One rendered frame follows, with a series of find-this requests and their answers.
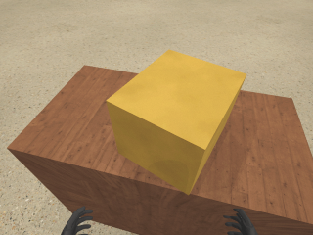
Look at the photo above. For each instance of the left robot hand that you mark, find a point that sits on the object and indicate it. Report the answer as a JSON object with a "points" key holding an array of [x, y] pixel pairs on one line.
{"points": [[72, 227]]}

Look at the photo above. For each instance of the pedestal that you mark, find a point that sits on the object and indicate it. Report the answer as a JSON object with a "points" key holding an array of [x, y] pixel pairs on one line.
{"points": [[261, 163]]}

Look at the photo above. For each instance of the carton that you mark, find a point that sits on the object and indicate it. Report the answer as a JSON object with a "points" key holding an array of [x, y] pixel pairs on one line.
{"points": [[168, 118]]}

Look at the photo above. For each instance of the right robot hand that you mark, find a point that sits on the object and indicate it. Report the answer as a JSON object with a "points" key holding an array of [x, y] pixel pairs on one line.
{"points": [[243, 224]]}

